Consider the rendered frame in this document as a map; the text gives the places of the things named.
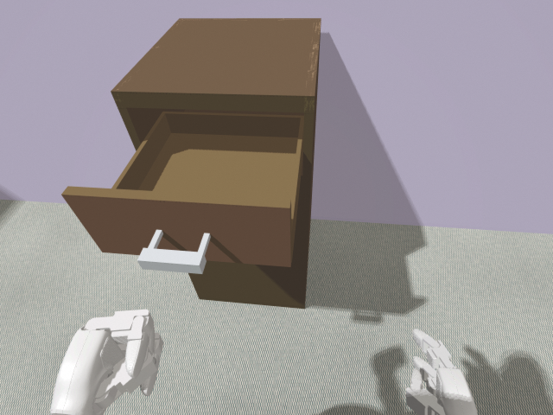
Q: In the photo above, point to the handle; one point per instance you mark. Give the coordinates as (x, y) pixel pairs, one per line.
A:
(172, 260)

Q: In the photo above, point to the robot right hand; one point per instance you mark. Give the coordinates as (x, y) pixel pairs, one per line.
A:
(448, 391)

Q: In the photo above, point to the robot left hand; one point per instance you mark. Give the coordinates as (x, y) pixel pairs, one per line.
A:
(125, 344)

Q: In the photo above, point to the drawer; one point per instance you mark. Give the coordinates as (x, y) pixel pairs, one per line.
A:
(235, 176)

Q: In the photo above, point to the cabinet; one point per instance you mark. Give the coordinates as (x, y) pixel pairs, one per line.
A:
(235, 65)

